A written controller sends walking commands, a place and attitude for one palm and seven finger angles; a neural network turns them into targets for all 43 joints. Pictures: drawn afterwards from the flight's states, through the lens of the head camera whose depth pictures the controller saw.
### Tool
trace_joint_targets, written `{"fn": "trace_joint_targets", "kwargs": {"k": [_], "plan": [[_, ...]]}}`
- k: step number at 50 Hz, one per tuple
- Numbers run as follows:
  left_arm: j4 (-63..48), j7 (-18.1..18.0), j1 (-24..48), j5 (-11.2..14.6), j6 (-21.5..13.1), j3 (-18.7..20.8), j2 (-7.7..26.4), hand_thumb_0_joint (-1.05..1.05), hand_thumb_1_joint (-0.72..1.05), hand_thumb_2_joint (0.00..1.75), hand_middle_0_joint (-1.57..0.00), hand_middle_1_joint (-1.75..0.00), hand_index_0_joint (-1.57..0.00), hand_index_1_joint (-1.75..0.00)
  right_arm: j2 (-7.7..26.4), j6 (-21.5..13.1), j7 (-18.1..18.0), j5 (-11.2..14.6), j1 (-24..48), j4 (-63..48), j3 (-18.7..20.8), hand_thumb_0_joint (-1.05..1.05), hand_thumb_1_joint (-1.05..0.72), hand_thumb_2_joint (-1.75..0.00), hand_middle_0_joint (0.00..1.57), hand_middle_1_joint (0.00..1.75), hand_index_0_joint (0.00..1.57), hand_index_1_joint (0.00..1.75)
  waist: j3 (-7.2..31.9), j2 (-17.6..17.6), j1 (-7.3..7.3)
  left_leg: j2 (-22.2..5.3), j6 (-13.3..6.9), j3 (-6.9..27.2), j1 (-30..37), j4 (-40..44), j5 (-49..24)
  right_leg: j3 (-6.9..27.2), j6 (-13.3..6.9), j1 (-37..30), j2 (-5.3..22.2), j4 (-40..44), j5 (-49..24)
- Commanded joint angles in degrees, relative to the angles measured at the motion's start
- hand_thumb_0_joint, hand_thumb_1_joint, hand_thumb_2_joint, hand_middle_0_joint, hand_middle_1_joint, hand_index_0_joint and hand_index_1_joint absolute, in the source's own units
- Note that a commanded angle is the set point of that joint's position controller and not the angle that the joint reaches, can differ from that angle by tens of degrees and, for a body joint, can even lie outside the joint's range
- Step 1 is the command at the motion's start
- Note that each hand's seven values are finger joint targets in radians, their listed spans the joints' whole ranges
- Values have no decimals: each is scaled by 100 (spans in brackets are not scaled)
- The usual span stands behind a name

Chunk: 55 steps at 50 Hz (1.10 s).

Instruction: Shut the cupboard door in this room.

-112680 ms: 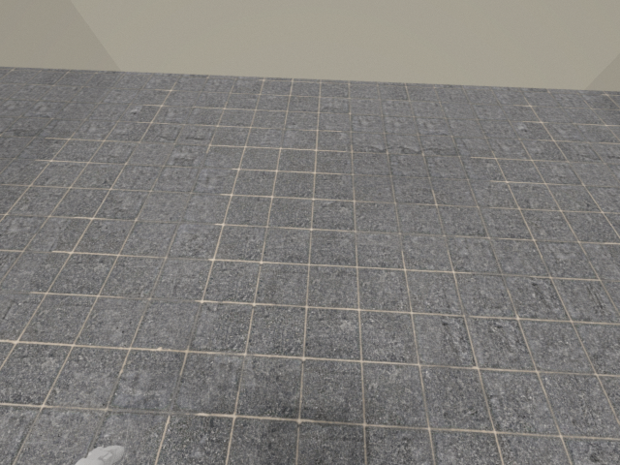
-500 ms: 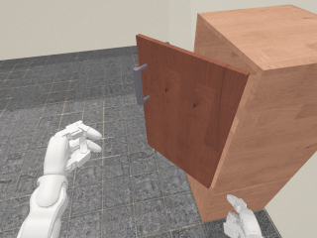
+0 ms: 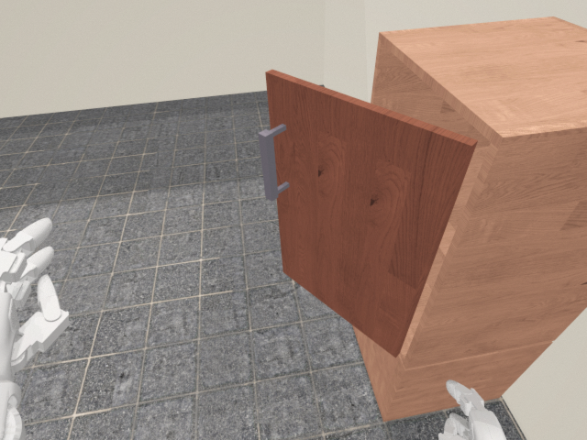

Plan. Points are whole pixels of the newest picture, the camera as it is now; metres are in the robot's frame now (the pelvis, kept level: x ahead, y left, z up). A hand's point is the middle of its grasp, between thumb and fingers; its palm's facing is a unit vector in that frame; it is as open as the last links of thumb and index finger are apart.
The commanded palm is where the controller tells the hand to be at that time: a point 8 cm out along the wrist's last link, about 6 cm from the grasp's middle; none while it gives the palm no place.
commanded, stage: draw the hand back to the body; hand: left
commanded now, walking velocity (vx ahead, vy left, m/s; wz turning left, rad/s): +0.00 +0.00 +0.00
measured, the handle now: (276, 163) +0.62 +0.12 +0.06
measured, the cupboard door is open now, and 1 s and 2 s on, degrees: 36 36 36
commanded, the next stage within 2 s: step back with the hand held close in 0.24 s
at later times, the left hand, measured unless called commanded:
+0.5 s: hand (72, 306) +0.19 +0.27 +0.16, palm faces +0.43 -0.79 -0.43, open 7.4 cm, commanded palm +0.14 +0.30 +0.17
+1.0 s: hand (30, 352) +0.15 +0.29 +0.15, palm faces +0.40 -0.79 -0.47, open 7.4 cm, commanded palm +0.09 +0.32 +0.17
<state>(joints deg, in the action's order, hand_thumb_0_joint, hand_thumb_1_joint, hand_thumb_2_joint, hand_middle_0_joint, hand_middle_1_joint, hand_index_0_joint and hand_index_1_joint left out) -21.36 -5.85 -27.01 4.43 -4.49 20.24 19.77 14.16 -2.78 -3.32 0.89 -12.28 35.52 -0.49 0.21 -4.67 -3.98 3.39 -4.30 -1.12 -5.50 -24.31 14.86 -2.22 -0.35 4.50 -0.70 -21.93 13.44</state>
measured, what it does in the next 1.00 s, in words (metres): shifts its weight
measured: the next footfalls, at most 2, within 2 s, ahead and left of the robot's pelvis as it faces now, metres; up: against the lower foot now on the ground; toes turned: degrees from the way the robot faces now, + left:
right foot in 1.84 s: -0.27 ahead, -0.13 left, +0.00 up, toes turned -1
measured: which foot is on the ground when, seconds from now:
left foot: down 0.00-1.00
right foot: down 0.00-1.00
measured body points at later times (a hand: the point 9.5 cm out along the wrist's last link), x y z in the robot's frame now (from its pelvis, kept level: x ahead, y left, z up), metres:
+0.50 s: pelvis +0.00 +0.00 +0.00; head -0.01 -0.02 +0.45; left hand +0.17 +0.31 +0.18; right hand +0.17 -0.23 -0.09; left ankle -0.01 +0.07 -0.74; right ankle -0.01 -0.12 -0.74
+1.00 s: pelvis -0.06 +0.02 -0.02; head -0.05 +0.04 +0.43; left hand +0.12 +0.33 +0.17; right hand +0.11 -0.23 -0.09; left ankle -0.01 +0.06 -0.74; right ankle -0.01 -0.12 -0.74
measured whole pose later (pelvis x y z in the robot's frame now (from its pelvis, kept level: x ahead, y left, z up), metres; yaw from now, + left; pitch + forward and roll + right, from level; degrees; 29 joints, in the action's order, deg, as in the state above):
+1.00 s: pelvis -0.06 +0.02 -0.02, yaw -2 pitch +0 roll -2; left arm -27.0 -6.6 -30.1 1.9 -11.4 25.1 23.4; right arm 13.5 0.8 -4.3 0.8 -12.5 29.6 0.3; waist 0.0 -0.7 -0.6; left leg 3.3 -6.9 -3.8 -21.3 -35.7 15.1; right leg -0.4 1.5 20.5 -0.3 -32.8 12.5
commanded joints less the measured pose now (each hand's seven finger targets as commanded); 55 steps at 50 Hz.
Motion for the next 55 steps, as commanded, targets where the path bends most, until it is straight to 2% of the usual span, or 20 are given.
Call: {"fn": "trace_joint_targets", "kwargs": {"k": [1,9,18,19,20,22,23,28,31,34,37,41,44,46,47,50,51,52,53,55], "plan": [[-1178,-106,781,-37,-364,526,1113,0,90,90,-20,-30,-20,-30,578,-408,-60,10,760,-876,185,0,-90,-90,20,30,20,30,208,143,88,-455,353,401,-106,522,-1100,119,-131,113,59,268,-623],[-1249,-105,776,-11,-362,620,1136,0,90,90,-20,-30,-20,-30,484,-429,-59,-13,823,-901,111,0,-90,-90,20,30,20,30,135,-125,34,-436,396,412,-198,582,-1067,115,-159,-10,56,270,-621],[-1108,-62,639,21,-332,608,1073,0,90,90,-20,-30,-20,-30,492,-386,-40,-19,833,-915,133,0,-90,-90,20,30,20,30,149,152,39,-438,350,330,-180,563,-1058,141,-132,4,65,331,-625],[-1643,-111,1468,-34,-601,1296,1827,0,90,90,-20,-30,-20,-30,651,-285,-36,39,881,-1144,186,0,-90,-90,20,30,20,30,-107,10,230,-566,124,481,-744,345,-438,802,-147,293,351,560,-756],[-1119,-91,798,-9,-654,1067,1471,0,90,90,-20,-30,-20,-30,579,-230,-74,-9,790,-1006,189,0,-90,-90,20,30,20,30,-32,363,253,-529,111,534,-704,185,-442,887,-206,411,544,607,-752],[-1052,-41,383,-44,-726,796,1192,0,90,90,-20,-30,-20,-30,592,-135,-48,-26,786,-1003,240,0,-90,-90,20,30,20,30,206,503,292,-558,148,505,-559,-24,-710,936,-242,562,700,546,-943],[-1050,-38,250,-42,-740,722,1129,0,90,90,-20,-30,-20,-30,635,-92,-43,-24,752,-1022,266,0,-90,-90,20,30,20,30,334,346,308,-585,153,495,-513,-40,-875,923,-234,578,704,440,-1120],[-1439,-112,-89,-41,-788,951,1376,0,90,90,-20,-30,-20,-30,681,107,-92,19,700,-1192,372,0,-90,-90,20,30,20,30,999,245,327,-785,197,507,-490,-35,-2276,574,-80,199,511,-321,-2325],[-1590,-157,-233,-37,-782,1258,1655,0,90,90,-20,-30,-20,-30,701,200,-140,15,735,-1299,402,0,-90,-90,20,30,20,30,1138,200,295,-864,193,541,-705,-27,-2637,522,-18,38,417,-619,-2556],[-1728,-165,-395,-28,-800,1254,1604,0,90,90,-20,-30,-20,-30,701,254,-148,26,674,-1415,421,0,-90,-90,20,30,20,30,1139,106,311,-963,188,610,-938,-26,-2782,532,1,1,359,-850,-2473],[-1662,-163,-522,-18,-790,1233,1530,0,90,90,-20,-30,-20,-30,703,267,-146,16,678,-1457,418,0,-90,-90,20,30,20,30,948,130,308,-1055,114,728,-1372,136,-2101,571,20,10,315,-938,-1989],[-1656,-192,-366,-108,-868,1314,1574,0,90,90,-20,-30,-20,-30,791,199,-164,1,669,-1469,436,0,-90,-90,20,30,20,30,660,-11,308,-1135,-89,951,-2491,493,-122,680,51,-321,235,-1104,-1314],[-1644,-209,-164,-169,-944,1197,1427,0,90,90,-20,-30,-20,-30,792,129,-173,22,591,-1491,426,0,-90,-90,20,30,20,30,402,48,364,-1160,-199,1091,-3228,649,1291,788,35,-432,228,-1269,-866],[-1733,-220,1,-244,-1016,1286,1524,0,90,90,-20,-30,-20,-30,833,64,-181,5,602,-1476,431,0,-90,-90,20,30,20,30,365,0,356,-1187,-266,1231,-3597,762,1972,791,43,-542,173,-1374,-607],[-1708,-224,38,-251,-1046,1218,1436,0,90,90,-20,-30,-20,-30,791,37,-190,9,574,-1481,417,0,-90,-90,20,30,20,30,293,95,376,-1208,-288,1282,-3753,788,2127,782,42,-545,169,-1444,-543],[-1908,-235,249,-306,-1151,1220,1410,0,90,90,-20,-30,-20,-30,822,-72,-181,-21,491,-1443,428,0,-90,-90,20,30,20,30,334,-68,385,-1297,-331,1442,-3936,870,2344,723,54,-628,74,-1746,-594],[-2038,-233,334,-340,-1189,1361,1569,0,90,90,-20,-30,-20,-30,849,-115,-175,-44,527,-1426,441,0,-90,-90,20,30,20,30,400,-166,362,-1355,-342,1510,-3937,949,2370,673,76,-690,17,-1843,-598],[-2072,-224,365,-328,-1217,1230,1416,0,90,90,-20,-30,-20,-30,800,-145,-178,-52,495,-1424,416,0,-90,-90,20,30,20,30,372,-172,374,-1401,-340,1557,-3954,992,2322,613,86,-674,3,-1971,-612],[-2064,-226,385,-338,-1232,1255,1421,0,90,90,-20,-30,-20,-30,812,-173,-176,-68,489,-1409,420,0,-90,-90,20,30,20,30,361,-297,366,-1462,-361,1576,-4024,1006,2364,604,91,-707,-27,-2063,-572],[-1971,-220,382,-357,-1257,1284,1400,0,90,90,-20,-30,-20,-30,805,-221,-165,-75,462,-1377,435,0,-90,-90,20,30,20,30,286,-247,368,-1543,-385,1660,-4131,1040,2511,584,110,-744,-112,-2162,-515]]}}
